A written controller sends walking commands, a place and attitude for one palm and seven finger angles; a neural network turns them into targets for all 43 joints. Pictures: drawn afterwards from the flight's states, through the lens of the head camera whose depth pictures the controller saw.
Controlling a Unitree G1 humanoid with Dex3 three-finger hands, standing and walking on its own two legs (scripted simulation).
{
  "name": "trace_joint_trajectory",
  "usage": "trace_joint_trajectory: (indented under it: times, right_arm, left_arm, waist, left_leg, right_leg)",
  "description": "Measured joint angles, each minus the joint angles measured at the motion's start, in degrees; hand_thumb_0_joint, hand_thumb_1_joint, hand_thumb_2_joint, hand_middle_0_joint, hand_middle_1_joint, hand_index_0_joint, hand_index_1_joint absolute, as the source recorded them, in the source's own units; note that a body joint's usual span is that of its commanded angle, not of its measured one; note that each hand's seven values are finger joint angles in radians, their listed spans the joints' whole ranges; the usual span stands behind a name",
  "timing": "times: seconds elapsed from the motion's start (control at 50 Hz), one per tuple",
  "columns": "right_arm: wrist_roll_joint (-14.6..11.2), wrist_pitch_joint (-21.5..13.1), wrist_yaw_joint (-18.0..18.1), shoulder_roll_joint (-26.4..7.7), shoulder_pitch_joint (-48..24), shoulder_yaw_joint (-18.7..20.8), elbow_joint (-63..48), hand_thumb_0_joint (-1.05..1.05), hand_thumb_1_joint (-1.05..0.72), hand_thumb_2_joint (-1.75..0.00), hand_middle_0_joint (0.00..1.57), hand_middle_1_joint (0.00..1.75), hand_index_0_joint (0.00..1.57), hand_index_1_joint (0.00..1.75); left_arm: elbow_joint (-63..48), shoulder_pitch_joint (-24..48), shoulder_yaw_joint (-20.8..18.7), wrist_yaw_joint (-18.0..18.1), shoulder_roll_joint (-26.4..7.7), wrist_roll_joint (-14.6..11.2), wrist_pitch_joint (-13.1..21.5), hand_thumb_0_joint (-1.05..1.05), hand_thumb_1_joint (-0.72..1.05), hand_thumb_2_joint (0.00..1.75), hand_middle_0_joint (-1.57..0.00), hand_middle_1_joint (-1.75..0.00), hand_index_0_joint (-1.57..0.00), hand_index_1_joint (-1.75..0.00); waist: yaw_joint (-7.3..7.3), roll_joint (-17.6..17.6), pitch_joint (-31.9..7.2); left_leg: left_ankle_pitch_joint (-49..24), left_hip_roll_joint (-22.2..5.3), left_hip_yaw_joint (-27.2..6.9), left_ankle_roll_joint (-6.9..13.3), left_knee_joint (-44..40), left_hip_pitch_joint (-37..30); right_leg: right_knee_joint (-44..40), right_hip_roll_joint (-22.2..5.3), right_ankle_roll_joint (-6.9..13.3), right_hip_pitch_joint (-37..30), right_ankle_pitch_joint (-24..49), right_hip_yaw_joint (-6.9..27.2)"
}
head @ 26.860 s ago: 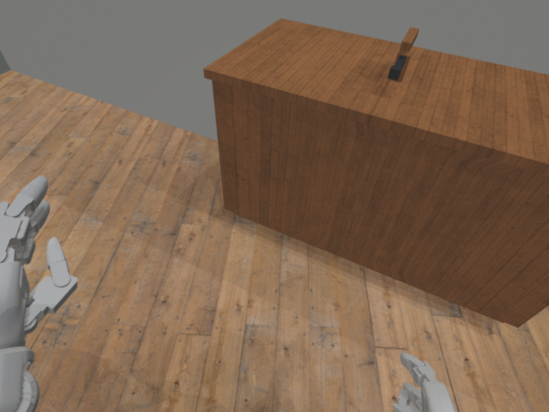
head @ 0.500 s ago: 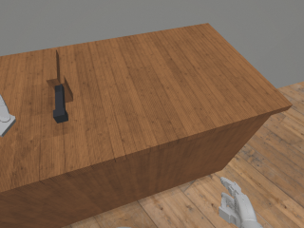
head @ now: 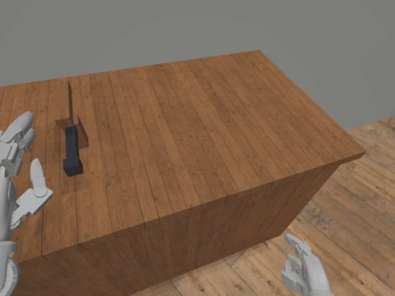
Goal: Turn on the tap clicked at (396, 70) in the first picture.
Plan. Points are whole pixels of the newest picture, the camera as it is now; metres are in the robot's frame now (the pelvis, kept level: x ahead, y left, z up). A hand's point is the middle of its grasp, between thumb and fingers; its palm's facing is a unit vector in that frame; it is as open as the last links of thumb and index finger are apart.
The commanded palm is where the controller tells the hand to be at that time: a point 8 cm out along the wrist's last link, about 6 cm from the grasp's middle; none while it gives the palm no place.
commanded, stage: come to a stop and stand still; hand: left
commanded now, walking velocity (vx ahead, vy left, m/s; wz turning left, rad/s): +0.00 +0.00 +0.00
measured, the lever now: (73, 166) +0.33 +0.28 +0.07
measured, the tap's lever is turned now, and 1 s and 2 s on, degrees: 0 0 0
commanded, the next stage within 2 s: look again from close up in 0.64 s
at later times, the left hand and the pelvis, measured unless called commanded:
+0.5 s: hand out of the picture +0.18 +0.29 +0.16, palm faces +0.48 -0.80 -0.36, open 7.4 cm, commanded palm +0.13 +0.30 +0.18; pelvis -0.03 +0.01 +0.00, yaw +1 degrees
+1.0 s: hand (34, 199) +0.21 +0.25 +0.16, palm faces +0.40 -0.84 -0.36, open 7.4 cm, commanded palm +0.15 +0.29 +0.18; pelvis +0.00 +0.00 +0.00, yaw +1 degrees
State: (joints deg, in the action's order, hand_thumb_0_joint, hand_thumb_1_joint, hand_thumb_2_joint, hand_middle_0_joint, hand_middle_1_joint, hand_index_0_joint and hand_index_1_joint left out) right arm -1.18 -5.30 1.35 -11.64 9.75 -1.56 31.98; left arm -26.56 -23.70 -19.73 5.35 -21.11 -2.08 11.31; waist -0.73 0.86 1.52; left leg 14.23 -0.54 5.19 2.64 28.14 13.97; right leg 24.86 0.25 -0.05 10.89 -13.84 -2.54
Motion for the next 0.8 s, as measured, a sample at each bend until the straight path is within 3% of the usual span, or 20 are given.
trace_joint_trajectory:
  times: [0.06,0.1,0.14,0.2,0.28,0.34,0.44,0.52,0.62,0.7,0.8]
  right_arm:
    - [-0.15,0.51,0.31,0.45,0.00,-0.33,-0.57,0.01,-0.91,-0.90,0.20,0.30,0.20,0.30]
    - [1.30,-1.38,0.41,0.89,1.13,0.35,-0.45,0.01,-0.91,-0.90,0.20,0.30,0.20,0.30]
    - [1.22,-2.00,-0.20,1.16,0.71,0.02,0.25,0.01,-0.91,-0.90,0.20,0.30,0.20,0.30]
    - [0.95,-3.41,-1.70,0.91,0.75,0.53,-0.41,0.01,-0.91,-0.90,0.20,0.30,0.20,0.30]
    - [0.85,-3.95,-2.69,0.55,1.60,0.84,-0.65,0.01,-0.91,-0.90,0.20,0.30,0.21,0.30]
    - [0.64,-2.90,-1.86,1.40,2.47,0.16,0.08,0.01,-0.91,-0.90,0.20,0.30,0.21,0.30]
    - [0.40,-1.63,-0.26,2.42,4.08,-0.81,1.26,0.01,-0.91,-0.90,0.20,0.30,0.21,0.30]
    - [0.38,-2.47,-0.08,1.30,4.55,-0.83,2.03,0.01,-0.91,-0.90,0.20,0.30,0.21,0.30]
    - [0.64,-3.31,-0.22,0.04,3.69,-0.39,2.50,0.01,-0.91,-0.90,0.20,0.30,0.21,0.30]
    - [0.96,-2.88,-0.01,0.07,2.43,-0.18,1.97,0.01,-0.91,-0.90,0.20,0.30,0.21,0.30]
    - [0.94,-2.30,0.40,0.15,1.54,0.08,1.04,0.01,-0.91,-0.90,0.20,0.30,0.21,0.30]
  left_arm:
    - [2.16,-0.42,-0.54,-0.34,-0.66,-0.26,-1.04,0.01,0.89,0.90,-0.21,-0.30,-0.21,-0.30]
    - [5.47,6.17,-2.85,-2.36,-4.53,2.65,-0.04,0.01,0.88,0.90,-0.22,-0.30,-0.22,-0.30]
    - [8.18,11.04,-5.69,-1.55,-6.14,1.46,1.12,0.01,0.88,0.90,-0.22,-0.30,-0.22,-0.30]
    - [5.35,10.72,-6.03,0.48,-2.68,-0.39,0.80,0.01,0.89,0.90,-0.21,-0.30,-0.21,-0.30]
    - [-1.70,2.48,0.17,0.28,2.15,-0.14,1.55,0.01,0.89,0.90,-0.21,-0.30,-0.21,-0.30]
    - [-2.32,-2.06,1.94,-0.65,1.11,-0.04,2.20,0.01,0.89,0.90,-0.21,-0.30,-0.21,-0.30]
    - [3.01,-0.44,-2.50,0.06,-2.16,-0.35,1.61,0.01,0.88,0.90,-0.22,-0.30,-0.22,-0.30]
    - [4.45,3.10,-3.35,1.39,0.57,-0.04,1.09,0.01,0.88,0.90,-0.22,-0.30,-0.21,-0.30]
    - [2.95,3.39,0.74,1.64,4.32,1.24,1.61,0.01,0.89,0.90,-0.21,-0.30,-0.21,-0.30]
    - [3.18,2.04,1.70,1.01,3.26,1.53,1.72,0.01,0.89,0.90,-0.21,-0.30,-0.21,-0.30]
    - [3.14,0.74,-0.40,0.62,0.70,0.52,1.19,0.01,0.88,0.90,-0.21,-0.30,-0.21,-0.30]
  waist:
    - [-0.08,0.40,-0.08]
    - [-2.30,1.31,0.70]
    - [-3.15,2.33,2.11]
    - [-2.77,2.08,3.41]
    - [-1.20,0.31,3.03]
    - [-0.22,-0.23,2.04]
    - [-0.80,0.69,1.14]
    - [-1.91,0.42,1.02]
    - [-2.01,-0.21,0.39]
    - [-0.94,-0.39,-0.08]
    - [-0.21,0.06,0.44]
  left_leg:
    - [-0.30,0.30,-0.03,0.28,-0.49,-0.23]
    - [-0.48,0.17,-0.46,0.31,0.33,1.32]
    - [-1.31,0.38,-0.33,0.43,-0.24,1.56]
    - [-1.84,1.29,0.67,1.13,-0.59,1.30]
    - [-1.24,2.42,1.37,2.18,0.28,1.10]
    - [-1.07,2.41,0.88,2.09,0.65,1.04]
    - [-1.95,2.13,-0.12,1.61,-0.24,0.60]
    - [-2.40,1.87,-0.55,1.47,-0.71,0.28]
    - [-2.65,1.54,-0.65,1.18,-1.41,-0.12]
    - [-2.53,0.86,-0.77,0.77,-1.54,0.07]
    - [-2.34,0.38,-0.79,0.40,-1.88,0.06]
  right_leg:
    - [-0.54,-0.26,-0.26,-0.31,0.30,-0.04]
    - [-0.37,-0.16,-0.24,0.77,0.67,-0.51]
    - [-0.34,-0.36,-0.10,1.34,1.20,-0.40]
    - [1.67,-1.31,0.08,2.40,0.82,0.52]
    - [3.87,-2.54,-0.77,2.83,-0.50,1.21]
    - [3.22,-2.58,-1.96,2.12,-0.09,0.73]
    - [1.81,-2.20,-1.36,1.14,0.70,-0.29]
    - [0.67,-1.87,-1.08,0.41,1.41,-0.72]
    - [-0.68,-1.48,-0.97,-0.26,2.02,-0.80]
    - [-2.10,-0.74,-0.60,-0.61,2.53,-0.87]
    - [-3.04,-0.21,-0.24,-0.82,2.69,-0.83]
